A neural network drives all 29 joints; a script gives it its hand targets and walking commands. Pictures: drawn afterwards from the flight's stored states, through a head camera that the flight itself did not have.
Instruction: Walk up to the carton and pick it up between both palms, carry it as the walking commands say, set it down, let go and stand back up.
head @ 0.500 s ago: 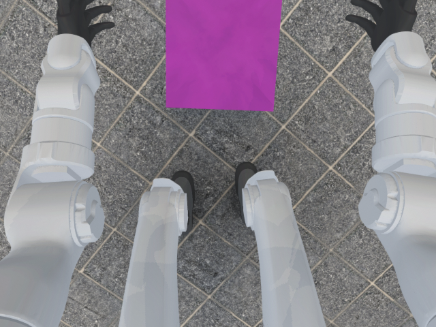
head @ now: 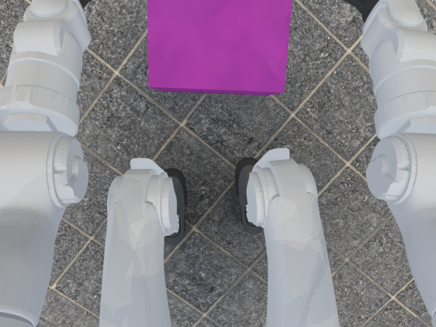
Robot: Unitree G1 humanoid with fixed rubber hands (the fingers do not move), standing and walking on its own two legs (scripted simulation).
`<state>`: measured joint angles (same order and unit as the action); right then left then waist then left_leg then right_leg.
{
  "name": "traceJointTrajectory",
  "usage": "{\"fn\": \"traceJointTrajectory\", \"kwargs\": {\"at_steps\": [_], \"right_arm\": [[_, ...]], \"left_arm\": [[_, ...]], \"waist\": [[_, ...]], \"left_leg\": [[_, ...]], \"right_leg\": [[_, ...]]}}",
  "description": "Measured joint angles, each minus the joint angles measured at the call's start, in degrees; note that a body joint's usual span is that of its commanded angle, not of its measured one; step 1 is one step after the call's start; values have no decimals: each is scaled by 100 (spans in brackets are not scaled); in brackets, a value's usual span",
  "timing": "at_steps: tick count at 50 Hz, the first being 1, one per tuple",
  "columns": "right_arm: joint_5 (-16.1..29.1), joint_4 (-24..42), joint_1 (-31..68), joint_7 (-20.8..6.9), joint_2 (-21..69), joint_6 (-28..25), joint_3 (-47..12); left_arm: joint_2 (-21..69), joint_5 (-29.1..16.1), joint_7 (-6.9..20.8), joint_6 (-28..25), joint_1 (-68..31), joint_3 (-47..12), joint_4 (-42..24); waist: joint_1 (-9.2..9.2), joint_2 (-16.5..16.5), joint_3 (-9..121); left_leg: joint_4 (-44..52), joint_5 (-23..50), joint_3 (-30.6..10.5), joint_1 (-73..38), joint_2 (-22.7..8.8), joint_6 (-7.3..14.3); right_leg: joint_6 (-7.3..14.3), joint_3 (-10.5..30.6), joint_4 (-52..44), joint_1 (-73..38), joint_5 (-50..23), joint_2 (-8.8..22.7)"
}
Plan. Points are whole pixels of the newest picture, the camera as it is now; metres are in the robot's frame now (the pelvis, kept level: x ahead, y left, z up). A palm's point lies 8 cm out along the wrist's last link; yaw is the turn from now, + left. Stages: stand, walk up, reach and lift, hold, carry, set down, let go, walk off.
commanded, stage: reach and lift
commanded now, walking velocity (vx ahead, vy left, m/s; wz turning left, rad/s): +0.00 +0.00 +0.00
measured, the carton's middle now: (218, 20) +0.58 -0.05 -0.34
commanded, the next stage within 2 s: none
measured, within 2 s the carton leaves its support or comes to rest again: neither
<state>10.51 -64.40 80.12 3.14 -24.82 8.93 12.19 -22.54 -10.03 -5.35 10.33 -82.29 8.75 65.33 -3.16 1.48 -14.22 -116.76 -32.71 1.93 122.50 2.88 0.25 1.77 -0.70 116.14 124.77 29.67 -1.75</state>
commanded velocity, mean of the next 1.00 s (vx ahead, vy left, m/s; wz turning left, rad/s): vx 0.00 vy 0.00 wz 0.00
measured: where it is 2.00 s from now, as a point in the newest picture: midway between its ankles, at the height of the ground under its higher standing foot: (212, 213)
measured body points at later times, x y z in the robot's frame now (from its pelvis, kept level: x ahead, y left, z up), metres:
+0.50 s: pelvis +0.00 +0.01 -0.07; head +0.39 -0.02 +0.15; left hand +0.56 +0.18 -0.28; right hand +0.52 -0.26 -0.28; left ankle +0.11 +0.11 -0.38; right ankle +0.12 -0.10 -0.38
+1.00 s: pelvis +0.00 +0.00 -0.07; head +0.38 -0.02 +0.16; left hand +0.55 +0.16 -0.28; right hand +0.53 -0.25 -0.27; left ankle +0.11 +0.11 -0.38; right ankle +0.12 -0.10 -0.38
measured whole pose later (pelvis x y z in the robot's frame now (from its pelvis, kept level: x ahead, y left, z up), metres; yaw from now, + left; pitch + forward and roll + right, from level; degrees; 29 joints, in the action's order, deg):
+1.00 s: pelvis +0.00 +0.00 -0.07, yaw +0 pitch +34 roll +0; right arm 18.9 -71.8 86.2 4.1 -26.4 1.5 3.6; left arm -23.1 -16.8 -6.1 3.4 -86.4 -0.6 70.7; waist -2.0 1.7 -27.8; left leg -130.3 -33.6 1.9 130.4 0.6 1.6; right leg 4.5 -4.3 128.7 131.5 30.8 2.7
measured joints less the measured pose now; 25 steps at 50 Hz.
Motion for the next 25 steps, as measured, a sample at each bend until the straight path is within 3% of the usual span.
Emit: {"fn": "traceJointTrajectory", "kwargs": {"at_steps": [10, 18, 25], "right_arm": [[221, -272, 121, -9, 4, -456, -205], [466, 46, 222, 114, -96, -514, -327], [654, -327, 302, 88, -337, -599, -481]], "left_arm": [[-36, -237, 83, -475, 182, -315, 63], [-196, -477, -63, -464, -256, -674, -196], [-270, -650, -112, -567, -277, -789, 126]], "waist": [[53, 29, -179], [5, -128, -1670], [110, 97, -1564]], "left_leg": [[-579, -19, -7, 717, -4, -10], [-1092, -79, -4, 465, -70, 79], [-1431, -230, 47, 612, -114, 193]], "right_leg": [[45, -87, 557, 689, 28, 86], [145, -237, 1021, 367, 117, 279], [137, -271, 1334, 464, 292, 384]]}}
